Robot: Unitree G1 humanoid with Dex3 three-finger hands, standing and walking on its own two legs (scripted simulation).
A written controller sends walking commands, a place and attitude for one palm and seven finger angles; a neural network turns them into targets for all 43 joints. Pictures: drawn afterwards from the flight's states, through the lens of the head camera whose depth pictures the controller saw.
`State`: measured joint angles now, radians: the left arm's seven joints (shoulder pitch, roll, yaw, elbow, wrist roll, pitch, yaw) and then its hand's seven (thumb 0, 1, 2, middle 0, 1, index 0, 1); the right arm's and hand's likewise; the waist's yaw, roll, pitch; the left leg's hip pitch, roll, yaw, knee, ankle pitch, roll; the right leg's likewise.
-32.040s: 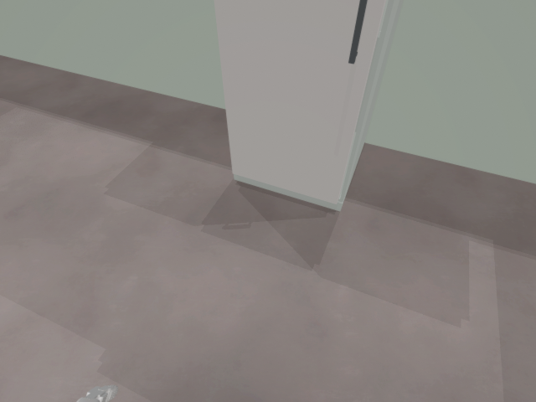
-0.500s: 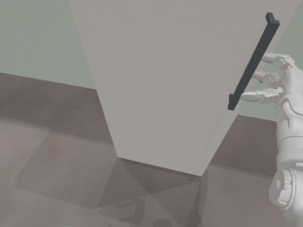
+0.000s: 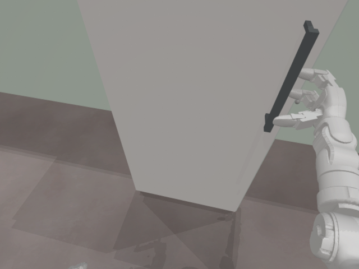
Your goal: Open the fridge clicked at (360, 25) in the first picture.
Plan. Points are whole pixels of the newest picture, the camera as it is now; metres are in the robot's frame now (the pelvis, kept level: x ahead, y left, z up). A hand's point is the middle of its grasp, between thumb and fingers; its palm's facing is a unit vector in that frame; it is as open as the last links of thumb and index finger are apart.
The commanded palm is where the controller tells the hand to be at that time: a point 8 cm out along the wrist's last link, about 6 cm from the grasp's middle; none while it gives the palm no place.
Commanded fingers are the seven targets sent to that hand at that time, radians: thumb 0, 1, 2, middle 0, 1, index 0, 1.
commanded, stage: slide the fingers in behind the handle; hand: right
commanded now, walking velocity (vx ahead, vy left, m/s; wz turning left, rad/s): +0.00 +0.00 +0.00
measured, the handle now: (284, 85) +0.51 -0.18 +0.17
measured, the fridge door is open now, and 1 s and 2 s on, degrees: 0 0 0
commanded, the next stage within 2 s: grip the handle and tug to test in 1.34 s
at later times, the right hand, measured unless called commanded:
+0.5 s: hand (286, 100) +0.45 -0.17 +0.17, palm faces +0.13 +0.99 +0.02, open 14.0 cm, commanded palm +0.42 -0.22 +0.17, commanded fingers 0.00 0.50 -0.30 0.30 1.20 0.30 1.20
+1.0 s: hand (275, 98) +0.45 -0.15 +0.17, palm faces +0.13 +0.99 +0.01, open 14.0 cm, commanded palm +0.42 -0.20 +0.17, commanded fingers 0.00 0.50 -0.30 0.30 1.20 0.30 1.20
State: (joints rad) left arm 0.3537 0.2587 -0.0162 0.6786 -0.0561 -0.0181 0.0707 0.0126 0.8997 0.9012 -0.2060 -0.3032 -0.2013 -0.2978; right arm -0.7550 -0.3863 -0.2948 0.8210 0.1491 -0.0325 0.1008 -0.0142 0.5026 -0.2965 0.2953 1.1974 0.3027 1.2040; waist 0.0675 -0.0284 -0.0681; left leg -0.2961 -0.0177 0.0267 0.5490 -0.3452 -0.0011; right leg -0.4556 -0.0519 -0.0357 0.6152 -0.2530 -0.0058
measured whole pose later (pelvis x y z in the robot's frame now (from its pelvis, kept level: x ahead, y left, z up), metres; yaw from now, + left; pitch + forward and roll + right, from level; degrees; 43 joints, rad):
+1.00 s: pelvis +0.00 +0.01 +0.00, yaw +0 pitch +4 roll +1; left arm 0.33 0.25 -0.01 0.70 -0.04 -0.01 0.06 0.01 0.90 0.90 -0.21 -0.30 -0.20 -0.30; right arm -0.75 -0.29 -0.26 0.78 0.14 0.00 0.01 -0.01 0.50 -0.30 0.28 1.20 0.30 1.20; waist 0.06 -0.04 -0.06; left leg -0.26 -0.02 0.03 0.53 -0.34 0.01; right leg -0.41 -0.05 -0.03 0.57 -0.24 0.01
